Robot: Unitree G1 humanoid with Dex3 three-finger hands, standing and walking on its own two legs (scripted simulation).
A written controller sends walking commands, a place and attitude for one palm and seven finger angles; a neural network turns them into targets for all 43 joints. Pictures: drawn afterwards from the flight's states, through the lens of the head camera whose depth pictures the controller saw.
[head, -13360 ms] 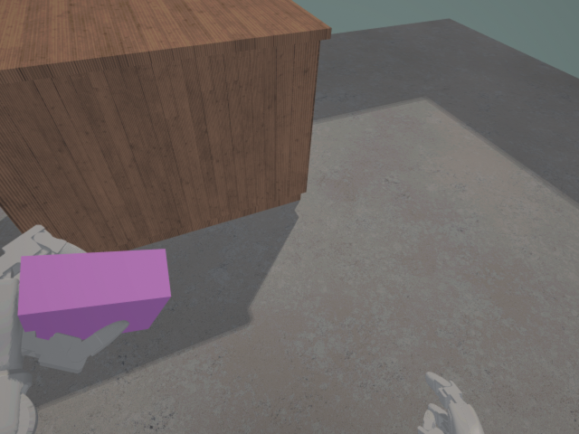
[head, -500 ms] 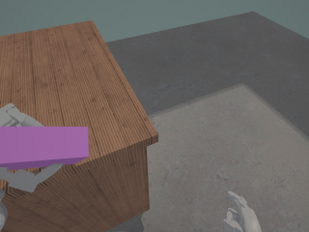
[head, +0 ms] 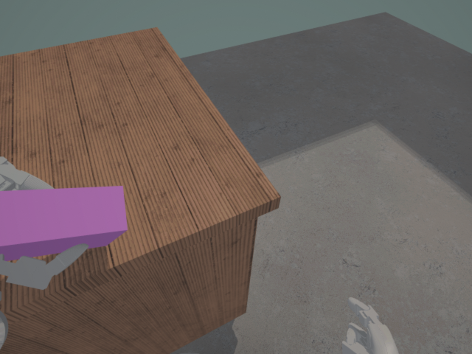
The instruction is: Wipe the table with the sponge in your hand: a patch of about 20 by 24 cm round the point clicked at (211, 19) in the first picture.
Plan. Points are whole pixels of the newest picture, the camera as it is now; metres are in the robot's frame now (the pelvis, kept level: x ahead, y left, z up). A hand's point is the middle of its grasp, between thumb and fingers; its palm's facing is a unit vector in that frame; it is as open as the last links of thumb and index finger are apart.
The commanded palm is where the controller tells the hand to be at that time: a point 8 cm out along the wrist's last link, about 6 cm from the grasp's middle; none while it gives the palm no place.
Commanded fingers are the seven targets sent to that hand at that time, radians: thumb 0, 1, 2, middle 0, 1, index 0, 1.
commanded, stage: shuffle to correct the standing spot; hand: left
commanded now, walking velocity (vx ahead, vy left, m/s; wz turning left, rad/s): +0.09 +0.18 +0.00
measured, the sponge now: (78, 223) +0.24 +0.21 +0.17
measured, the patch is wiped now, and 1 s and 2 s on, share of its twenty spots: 0.00 0.00 0.00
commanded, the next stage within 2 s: come to a stop and stand still in 0.04 s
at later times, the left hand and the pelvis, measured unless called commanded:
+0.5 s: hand out of the picture +0.21 +0.31 +0.19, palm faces +0.44 -0.81 -0.39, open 9.6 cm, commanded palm +0.14 +0.35 +0.20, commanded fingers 0.00 0.10 1.30 -1.20 -1.60 -1.20 -1.60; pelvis -0.01 +0.06 +0.01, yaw +1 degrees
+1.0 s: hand out of the picture +0.21 +0.35 +0.19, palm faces +0.36 -0.85 -0.39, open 9.6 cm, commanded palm +0.15 +0.38 +0.20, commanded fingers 0.00 0.10 1.30 -1.20 -1.60 -1.20 -1.60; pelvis -0.02 +0.11 +0.02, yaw -2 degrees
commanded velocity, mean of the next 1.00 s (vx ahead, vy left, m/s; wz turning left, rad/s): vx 0.02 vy -0.03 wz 0.00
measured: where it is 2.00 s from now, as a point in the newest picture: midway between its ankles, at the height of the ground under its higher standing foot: outside the picture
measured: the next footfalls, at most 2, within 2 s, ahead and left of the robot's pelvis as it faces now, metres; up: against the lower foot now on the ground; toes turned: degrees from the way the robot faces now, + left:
right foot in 0.04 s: +0.03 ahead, -0.07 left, +0.00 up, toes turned -1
left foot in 0.30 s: +0.06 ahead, +0.23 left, +0.00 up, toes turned +2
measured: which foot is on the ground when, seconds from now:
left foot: down 0.00-0.04, up 0.06-0.28, down 0.30-1.00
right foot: up 0.00-0.02, down 0.04-1.00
